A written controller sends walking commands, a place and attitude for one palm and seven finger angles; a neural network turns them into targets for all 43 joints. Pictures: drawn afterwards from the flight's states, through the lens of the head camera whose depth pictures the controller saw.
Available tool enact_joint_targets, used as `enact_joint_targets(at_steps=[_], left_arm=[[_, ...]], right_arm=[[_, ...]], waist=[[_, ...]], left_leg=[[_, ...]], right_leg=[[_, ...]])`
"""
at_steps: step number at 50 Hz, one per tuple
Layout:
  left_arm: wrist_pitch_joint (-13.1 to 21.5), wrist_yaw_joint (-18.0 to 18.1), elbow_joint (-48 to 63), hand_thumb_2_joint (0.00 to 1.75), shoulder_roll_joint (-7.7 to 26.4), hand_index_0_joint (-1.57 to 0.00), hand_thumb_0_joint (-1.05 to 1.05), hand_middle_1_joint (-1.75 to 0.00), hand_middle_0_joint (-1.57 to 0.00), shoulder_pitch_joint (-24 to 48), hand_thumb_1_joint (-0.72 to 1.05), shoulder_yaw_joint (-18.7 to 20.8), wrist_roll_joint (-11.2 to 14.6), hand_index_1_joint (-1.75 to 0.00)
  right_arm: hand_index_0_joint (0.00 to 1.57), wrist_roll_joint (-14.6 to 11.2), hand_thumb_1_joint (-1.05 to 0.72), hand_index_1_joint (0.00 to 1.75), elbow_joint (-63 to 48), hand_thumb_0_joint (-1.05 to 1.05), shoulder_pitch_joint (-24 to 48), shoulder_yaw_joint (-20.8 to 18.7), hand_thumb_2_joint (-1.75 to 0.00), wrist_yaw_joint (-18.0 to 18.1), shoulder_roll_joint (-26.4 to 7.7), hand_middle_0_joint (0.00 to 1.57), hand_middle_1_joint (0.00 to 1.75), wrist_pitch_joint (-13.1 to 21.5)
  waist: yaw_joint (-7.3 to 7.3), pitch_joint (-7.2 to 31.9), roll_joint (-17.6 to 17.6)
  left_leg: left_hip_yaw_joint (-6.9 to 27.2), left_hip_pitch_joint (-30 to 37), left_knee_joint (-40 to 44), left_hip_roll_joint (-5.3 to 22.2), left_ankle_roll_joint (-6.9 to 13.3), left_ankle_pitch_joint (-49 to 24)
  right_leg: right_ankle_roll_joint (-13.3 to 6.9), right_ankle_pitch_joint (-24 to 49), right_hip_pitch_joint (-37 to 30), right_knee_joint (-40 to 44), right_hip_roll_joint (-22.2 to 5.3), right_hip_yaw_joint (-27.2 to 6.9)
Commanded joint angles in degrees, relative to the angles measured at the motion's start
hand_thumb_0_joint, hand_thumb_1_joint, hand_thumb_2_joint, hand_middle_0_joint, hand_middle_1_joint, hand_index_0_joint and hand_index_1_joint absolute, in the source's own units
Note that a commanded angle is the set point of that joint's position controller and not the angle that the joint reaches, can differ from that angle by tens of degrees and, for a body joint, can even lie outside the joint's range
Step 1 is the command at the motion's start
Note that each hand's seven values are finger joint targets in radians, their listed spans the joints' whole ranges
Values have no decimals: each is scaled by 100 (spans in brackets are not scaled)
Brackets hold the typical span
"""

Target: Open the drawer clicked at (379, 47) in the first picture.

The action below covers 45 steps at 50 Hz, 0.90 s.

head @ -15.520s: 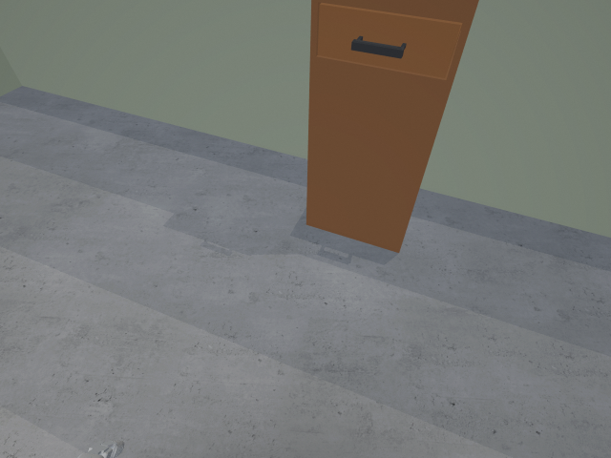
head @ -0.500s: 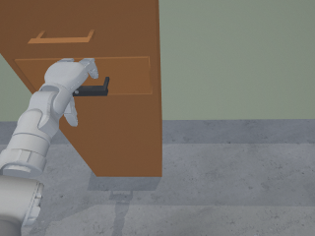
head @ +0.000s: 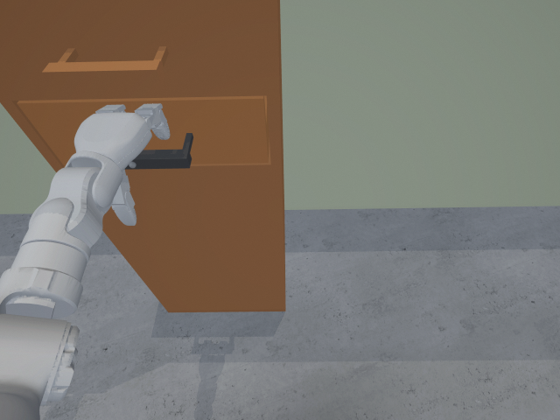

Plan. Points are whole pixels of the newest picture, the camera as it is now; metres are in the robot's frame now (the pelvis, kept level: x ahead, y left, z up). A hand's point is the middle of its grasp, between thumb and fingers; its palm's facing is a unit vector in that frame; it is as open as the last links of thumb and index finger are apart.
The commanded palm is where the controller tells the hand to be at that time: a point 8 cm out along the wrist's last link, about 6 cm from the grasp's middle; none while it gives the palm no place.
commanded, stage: lower the fingers behind the handle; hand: left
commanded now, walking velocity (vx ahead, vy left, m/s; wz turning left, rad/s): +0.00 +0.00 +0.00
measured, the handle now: (149, 149) +0.51 +0.25 +0.08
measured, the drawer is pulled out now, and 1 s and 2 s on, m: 0.00 0.00 0.00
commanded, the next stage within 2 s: close the thumb around the handle in 1.24 s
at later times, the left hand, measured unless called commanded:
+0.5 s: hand (132, 174) +0.44 +0.25 +0.10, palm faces -0.03 -0.01 -1.00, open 13.9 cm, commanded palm +0.42 +0.25 +0.15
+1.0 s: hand (143, 183) +0.45 +0.25 +0.07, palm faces -0.01 -0.01 -1.00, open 13.9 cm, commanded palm +0.43 +0.25 +0.12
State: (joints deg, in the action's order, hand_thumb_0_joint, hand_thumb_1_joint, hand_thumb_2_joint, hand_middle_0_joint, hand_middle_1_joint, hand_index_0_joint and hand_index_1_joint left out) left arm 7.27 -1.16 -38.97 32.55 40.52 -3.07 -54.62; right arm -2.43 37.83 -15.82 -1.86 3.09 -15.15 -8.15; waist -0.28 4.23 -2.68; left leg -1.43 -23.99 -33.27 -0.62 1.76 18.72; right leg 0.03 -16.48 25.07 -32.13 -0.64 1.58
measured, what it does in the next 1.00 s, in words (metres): stands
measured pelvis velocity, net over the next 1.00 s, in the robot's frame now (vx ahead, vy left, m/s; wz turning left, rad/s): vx -0.01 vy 0.00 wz -0.02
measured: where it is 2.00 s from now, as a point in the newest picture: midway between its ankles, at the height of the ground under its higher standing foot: outside the picture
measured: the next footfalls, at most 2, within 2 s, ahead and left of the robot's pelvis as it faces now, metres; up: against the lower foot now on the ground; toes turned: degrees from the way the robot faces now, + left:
none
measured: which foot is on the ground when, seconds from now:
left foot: down 0.00-1.00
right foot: down 0.00-1.00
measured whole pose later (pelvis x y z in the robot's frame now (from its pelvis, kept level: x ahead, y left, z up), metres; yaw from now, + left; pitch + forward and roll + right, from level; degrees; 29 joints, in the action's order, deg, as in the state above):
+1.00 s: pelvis -0.01 +0.00 -0.01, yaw -1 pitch +14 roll -1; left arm 5.3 10.6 -49.6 31.2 40.7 -0.5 -59.6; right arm -1.2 38.9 -18.4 -3.1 2.4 -15.0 -6.7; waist -2.7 6.0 -3.2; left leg -2.1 -32.0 -38.8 0.3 1.7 20.5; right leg -0.1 -17.5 33.2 -37.0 0.2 0.9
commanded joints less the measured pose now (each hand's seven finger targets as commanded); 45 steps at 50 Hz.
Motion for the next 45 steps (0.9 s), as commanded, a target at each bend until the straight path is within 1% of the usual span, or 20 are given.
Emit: enact_joint_targets(at_steps=[1, 4, 6, 8, 9, 12, 14, 17, 22, 26, 27, 29, 31, 33, 36, 37, 39, 41, 43, 45], left_arm=[[-37, 578, 1349, 30, 1623, -30, 0, -120, -30, 2737, -50, 837, -95, -120], [-232, 719, 1115, 30, 1533, -30, 0, -120, -30, 2395, -50, 857, -109, -120], [-376, 727, 870, 30, 1471, -30, 0, -120, -30, 2317, -50, 782, -130, -120], [-509, 702, 786, 30, 1328, -30, 0, -120, -30, 2275, -50, 603, -173, -120], [-536, 661, 752, 30, 1161, -30, 0, -120, -30, 2388, -50, 433, -170, -120], [-518, 587, 595, 30, 1415, -30, 0, -120, -30, 2560, -50, 547, -231, -120], [-379, 534, 623, 30, 1347, -30, 0, -120, -30, 2694, -50, 465, -227, -120], [-132, 562, 532, 30, 1489, -30, 0, -120, -30, 2840, -50, 572, -252, -120], [-27, 660, 88, 30, 1342, -30, 0, -120, -30, 2670, -50, 505, -280, -120], [27, 784, 80, 30, 1392, -30, 0, -120, -30, 2644, -50, 578, -291, -120], [11, 810, -17, 30, 1527, -30, 0, -120, -30, 2443, -50, 738, -300, -120], [12, 857, -109, 30, 1712, -30, 0, -120, -30, 2400, -50, 895, -310, -120], [51, 926, 44, 30, 1544, -30, 0, -120, -30, 2668, -50, 703, -357, -120], [136, 1019, 327, 30, 1668, -30, 0, -120, -30, 2666, -50, 862, -398, -120], [215, 1166, 465, 30, 1564, -30, 0, -120, -30, 2763, -50, 815, -411, -120], [206, 1217, 386, 30, 1532, -30, 0, -120, -30, 2664, -50, 847, -403, -120], [165, 1323, 228, 30, 1810, -30, 0, -120, -30, 2499, -50, 1120, -426, -120], [67, 1401, 124, 30, 1542, -30, 0, -120, -30, 2419, -50, 915, -448, -120], [-69, 1441, -15, 30, 1496, -30, 0, -120, -30, 2440, -50, 833, -479, -120], [-128, 1463, 88, 30, 1575, -30, 0, -120, -30, 2521, -50, 870, -510, -120]], right_arm=[[20, 70, -90, 30, -596, 0, -112, -329, -90, -34, -757, 20, 30, 186], [20, 72, -90, 30, -585, 0, -113, -339, -90, -77, -783, 20, 30, 197], [20, 49, -90, 30, -569, 0, -80, -328, -90, -77, -810, 20, 30, 182], [20, 27, -90, 30, -614, 0, -41, -310, -90, -80, -814, 20, 30, 171], [20, 33, -90, 30, -612, 0, -56, -311, -90, -70, -834, 20, 30, 168], [20, 31, -90, 30, -614, 0, -87, -290, -90, -3, -849, 20, 30, 156], [20, 41, -90, 30, -618, 0, -110, -292, -90, 54, -842, 20, 30, 160], [20, 51, -90, 30, -596, 0, -163, -284, -90, 107, -800, 20, 30, 194], [20, 61, -90, 30, -535, 0, -288, -300, -90, 100, -801, 20, 30, 225], [20, 91, -90, 30, -535, 0, -384, -331, -90, 75, -820, 20, 30, 231], [20, 97, -90, 30, -535, 0, -405, -343, -90, 73, -820, 20, 30, 231], [20, 101, -90, 30, -541, 0, -439, -344, -90, 81, -859, 20, 30, 213], [20, 96, -90, 30, -528, 0, -458, -352, -90, 75, -833, 20, 30, 228], [20, 120, -90, 30, -528, 0, -508, -401, -90, 62, -831, 20, 30, 240], [20, 139, -90, 30, -479, 0, -554, -432, -90, 59, -806, 20, 30, 249], [20, 144, -90, 30, -463, 0, -578, -440, -90, 49, -798, 20, 30, 264], [20, 161, -90, 30, -418, 0, -605, -441, -90, 45, -837, 20, 30, 260], [20, 151, -90, 30, -407, 0, -609, -440, -90, 25, -807, 20, 30, 262], [20, 140, -90, 30, -382, 0, -604, -424, -90, 5, -840, 20, 30, 265], [20, 135, -90, 30, -395, 0, -595, -438, -90, -7, -839, 20, 30, 267]], waist=[[17, 2446, -416], [2, 2431, -101], [-36, 2194, 119], [-45, 2100, 82], [-147, 2102, 224], [-160, 1993, 262], [-248, 1981, 321], [-227, 1923, 36], [-272, 1737, 81], [-237, 2034, 111], [-166, 2107, 92], [-184, 2152, 281], [-249, 2169, 117], [-179, 2474, -97], [-279, 2509, -219], [-253, 2478, -172], [-210, 2484, -65], [-241, 2409, -88], [-265, 2274, -59], [-238, 2445, -156]], left_leg=[[192, 1232, 63, -7, -13, -3307], [179, 1072, 54, 14, -7, -3277], [125, 860, 91, 12, 17, -2950], [115, 820, 137, 10, 24, -2803], [114, 835, 129, 13, 47, -2736], [92, 688, 162, -29, 78, -2243], [93, 686, 147, -36, 109, -2141], [103, 619, 108, -64, 95, -1919], [84, 425, 30, -53, 75, -1754], [51, 334, -67, -69, 84, -1907], [26, 290, -80, -69, 84, -1954], [10, 117, -117, -80, 95, -1932], [16, 136, -135, -71, 95, -1945], [27, 328, -189, -64, 88, -2217], [58, 463, -283, -46, 87, -2360], [51, 401, -286, -52, 86, -2334], [54, 297, -308, -50, 86, -2441], [34, 278, -299, -47, 81, -2385], [21, 192, -267, -33, 70, -2268], [37, 305, -260, -16, 67, -2389]], right_leg=[[-264, 1969, -746, 10, 263, 15], [-256, 1967, -822, 9, 283, 45], [-233, 1952, -802, 13, 271, 49], [-238, 1845, -755, 35, 269, 57], [-229, 1803, -739, 77, 263, 58], [-222, 1625, -750, 109, 245, 10], [-217, 1575, -743, 137, 234, -12], [-224, 1401, -578, 88, 229, -40], [-227, 1275, -314, 37, 241, -24], [-219, 1514, -472, -58, 237, -65], [-219, 1572, -543, -78, 237, -74], [-203, 1636, -662, -99, 243, -89], [-195, 1665, -541, -140, 238, -91], [-217, 1788, -560, -200, 261, -96], [-213, 1805, -367, -241, 291, -76], [-211, 1783, -383, -247, 295, -73], [-222, 1880, -461, -275, 307, -61], [-211, 1847, -364, -284, 303, -35], [-205, 1758, -285, -270, 301, -22], [-212, 1784, -351, -278, 303, -30]])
